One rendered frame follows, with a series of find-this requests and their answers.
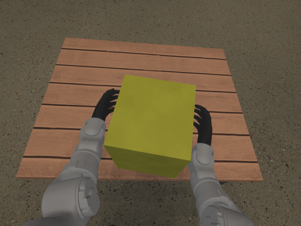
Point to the robot left forearm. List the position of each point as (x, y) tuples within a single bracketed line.
[(86, 157)]

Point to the carton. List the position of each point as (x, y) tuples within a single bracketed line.
[(151, 127)]

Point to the robot left upper arm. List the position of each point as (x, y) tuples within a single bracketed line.
[(70, 202)]

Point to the robot right upper arm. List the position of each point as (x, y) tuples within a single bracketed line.
[(216, 215)]

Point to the robot left hand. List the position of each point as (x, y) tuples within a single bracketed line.
[(102, 108)]

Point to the robot right hand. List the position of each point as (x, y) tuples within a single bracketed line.
[(205, 127)]

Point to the table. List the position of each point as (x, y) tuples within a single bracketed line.
[(87, 68)]

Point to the robot right forearm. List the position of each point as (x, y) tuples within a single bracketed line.
[(204, 183)]

